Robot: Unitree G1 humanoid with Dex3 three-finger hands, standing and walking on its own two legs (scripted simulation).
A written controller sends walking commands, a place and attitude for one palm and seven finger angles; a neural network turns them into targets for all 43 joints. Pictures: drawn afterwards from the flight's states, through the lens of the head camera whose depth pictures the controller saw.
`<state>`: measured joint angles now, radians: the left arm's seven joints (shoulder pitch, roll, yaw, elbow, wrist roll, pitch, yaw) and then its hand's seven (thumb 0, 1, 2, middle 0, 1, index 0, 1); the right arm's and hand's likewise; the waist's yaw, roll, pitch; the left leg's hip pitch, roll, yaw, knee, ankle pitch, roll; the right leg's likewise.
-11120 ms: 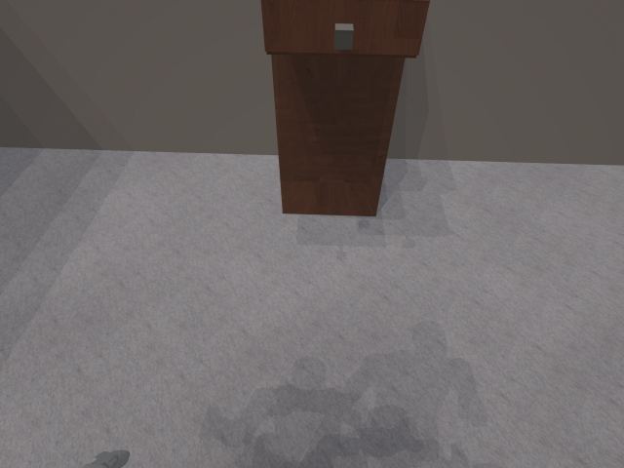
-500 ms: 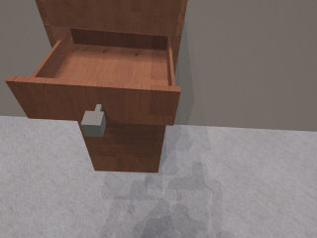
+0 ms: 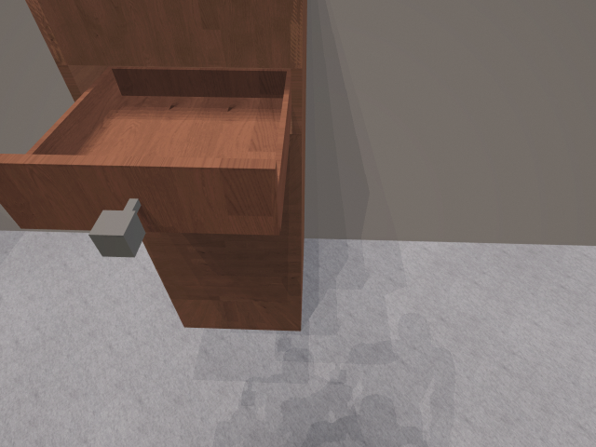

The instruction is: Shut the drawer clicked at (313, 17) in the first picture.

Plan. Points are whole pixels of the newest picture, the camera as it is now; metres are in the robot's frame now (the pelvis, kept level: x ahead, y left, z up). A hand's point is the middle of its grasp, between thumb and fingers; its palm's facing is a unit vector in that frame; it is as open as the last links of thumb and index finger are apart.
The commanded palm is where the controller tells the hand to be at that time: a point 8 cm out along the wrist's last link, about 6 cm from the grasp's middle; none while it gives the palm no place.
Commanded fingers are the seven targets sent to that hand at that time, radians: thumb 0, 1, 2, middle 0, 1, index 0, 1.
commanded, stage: come to a stop and stand still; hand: left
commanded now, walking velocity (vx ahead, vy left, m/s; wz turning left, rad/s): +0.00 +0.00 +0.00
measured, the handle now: (124, 222) +0.35 +0.24 +0.14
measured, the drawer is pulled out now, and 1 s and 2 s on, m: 0.28 0.28 0.28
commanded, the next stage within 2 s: look again from close up in 0.14 s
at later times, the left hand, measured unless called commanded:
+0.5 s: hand out of the picture -0.03 +0.19 -0.18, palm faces +0.03 -0.98 -0.18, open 7.4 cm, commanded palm none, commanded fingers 0.00 0.90 0.90 -0.20 -0.30 -0.20 -0.30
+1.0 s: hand out of the picture -0.01 +0.21 -0.18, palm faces -0.02 -0.99 -0.17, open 7.4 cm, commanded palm none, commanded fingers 0.00 0.90 0.90 -0.20 -0.30 -0.20 -0.30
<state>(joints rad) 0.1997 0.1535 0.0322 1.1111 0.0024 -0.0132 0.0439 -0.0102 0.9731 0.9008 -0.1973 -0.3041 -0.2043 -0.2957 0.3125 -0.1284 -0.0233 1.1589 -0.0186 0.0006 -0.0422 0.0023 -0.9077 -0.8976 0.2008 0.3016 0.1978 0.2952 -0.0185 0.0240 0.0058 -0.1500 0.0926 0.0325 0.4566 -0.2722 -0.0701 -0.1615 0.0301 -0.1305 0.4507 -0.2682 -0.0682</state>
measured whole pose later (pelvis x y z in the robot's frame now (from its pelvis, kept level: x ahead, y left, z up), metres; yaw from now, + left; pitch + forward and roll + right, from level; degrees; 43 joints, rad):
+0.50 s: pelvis -0.01 +0.03 +0.00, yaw -1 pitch -1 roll -1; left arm 0.33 0.12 0.00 1.13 0.02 -0.01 0.03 0.01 0.91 0.90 -0.20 -0.30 -0.20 -0.30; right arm 0.31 -0.16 0.00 1.07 -0.02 -0.02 -0.03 0.01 -0.93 -0.90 0.20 0.30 0.20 0.30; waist 0.01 0.03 0.02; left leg -0.19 0.02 0.06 0.52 -0.31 0.02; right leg -0.22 0.00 -0.10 0.49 -0.26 -0.02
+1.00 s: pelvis +0.01 +0.05 +0.00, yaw -2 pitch +0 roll +1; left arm 0.32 0.12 0.00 1.13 0.03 0.00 0.02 0.01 0.91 0.90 -0.19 -0.30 -0.20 -0.30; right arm 0.35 -0.12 0.02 1.13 -0.03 -0.02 -0.02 0.00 -0.90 -0.90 0.20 0.30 0.20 0.30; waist 0.00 0.00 0.02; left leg -0.15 -0.04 0.10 0.45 -0.32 0.05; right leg -0.23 -0.05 -0.05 0.54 -0.31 -0.01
